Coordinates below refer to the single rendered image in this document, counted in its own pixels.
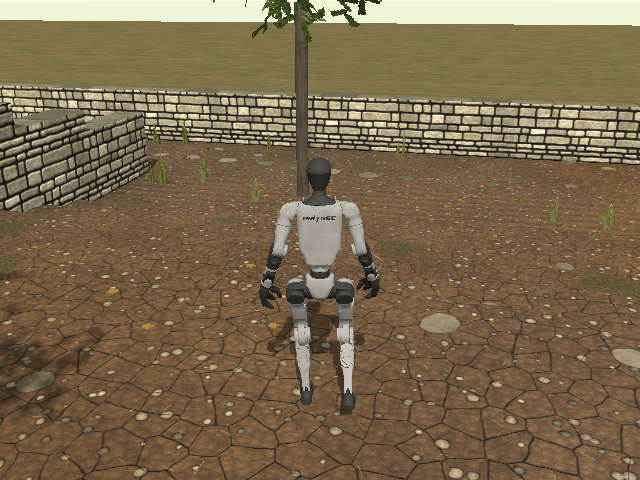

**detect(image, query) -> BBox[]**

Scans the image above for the robot right forearm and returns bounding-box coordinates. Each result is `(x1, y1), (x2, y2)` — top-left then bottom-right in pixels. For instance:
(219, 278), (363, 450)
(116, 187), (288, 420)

(358, 240), (378, 281)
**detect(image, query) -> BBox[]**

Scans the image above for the robot left upper arm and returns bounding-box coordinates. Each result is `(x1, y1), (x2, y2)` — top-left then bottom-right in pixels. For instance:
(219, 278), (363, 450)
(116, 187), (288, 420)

(272, 201), (299, 258)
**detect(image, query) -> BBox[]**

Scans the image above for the right robot hand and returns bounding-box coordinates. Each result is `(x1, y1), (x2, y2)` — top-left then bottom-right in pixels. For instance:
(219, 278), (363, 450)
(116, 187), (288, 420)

(357, 277), (380, 299)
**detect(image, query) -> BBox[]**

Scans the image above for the right robot shin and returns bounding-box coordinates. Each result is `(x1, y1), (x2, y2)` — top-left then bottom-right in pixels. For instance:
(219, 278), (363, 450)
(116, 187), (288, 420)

(340, 327), (354, 394)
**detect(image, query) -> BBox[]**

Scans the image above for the left robot hand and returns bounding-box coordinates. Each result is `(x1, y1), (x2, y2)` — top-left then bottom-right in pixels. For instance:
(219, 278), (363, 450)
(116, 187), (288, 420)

(259, 284), (282, 309)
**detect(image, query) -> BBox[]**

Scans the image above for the robot left forearm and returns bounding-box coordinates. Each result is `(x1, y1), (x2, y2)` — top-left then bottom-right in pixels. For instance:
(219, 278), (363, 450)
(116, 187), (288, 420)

(261, 242), (282, 288)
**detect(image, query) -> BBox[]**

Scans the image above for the humanoid robot head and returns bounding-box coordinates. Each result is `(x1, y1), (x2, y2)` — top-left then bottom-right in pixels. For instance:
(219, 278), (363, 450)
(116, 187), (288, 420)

(302, 158), (336, 206)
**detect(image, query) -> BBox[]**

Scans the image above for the robot right upper arm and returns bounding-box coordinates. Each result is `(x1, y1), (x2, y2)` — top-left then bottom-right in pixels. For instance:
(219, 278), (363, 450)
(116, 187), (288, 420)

(340, 201), (367, 256)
